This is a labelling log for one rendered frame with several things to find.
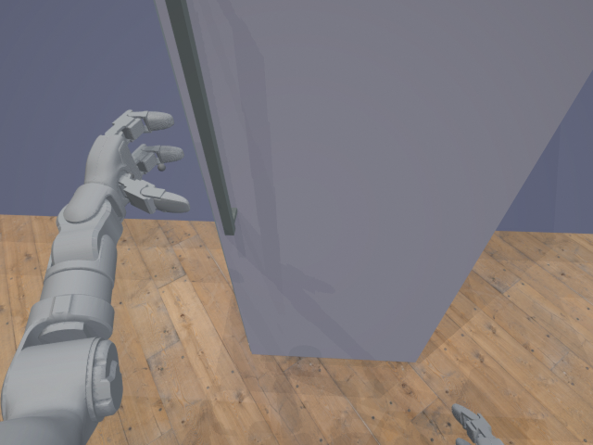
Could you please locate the handle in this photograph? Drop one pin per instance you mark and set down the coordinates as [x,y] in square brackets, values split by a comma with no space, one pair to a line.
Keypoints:
[186,45]

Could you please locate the robot left hand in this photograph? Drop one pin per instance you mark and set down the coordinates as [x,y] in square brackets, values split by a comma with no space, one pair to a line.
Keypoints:
[110,160]

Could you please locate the left robot upper arm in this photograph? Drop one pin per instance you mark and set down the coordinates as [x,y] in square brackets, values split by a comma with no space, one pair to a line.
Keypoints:
[58,393]

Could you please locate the robot left forearm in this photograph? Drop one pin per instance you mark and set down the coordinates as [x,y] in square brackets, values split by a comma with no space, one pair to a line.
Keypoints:
[76,298]

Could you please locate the fridge door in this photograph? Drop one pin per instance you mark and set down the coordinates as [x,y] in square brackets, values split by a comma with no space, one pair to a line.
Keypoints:
[372,148]

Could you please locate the robot right hand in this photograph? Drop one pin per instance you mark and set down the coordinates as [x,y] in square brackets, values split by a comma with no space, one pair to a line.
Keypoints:
[478,429]

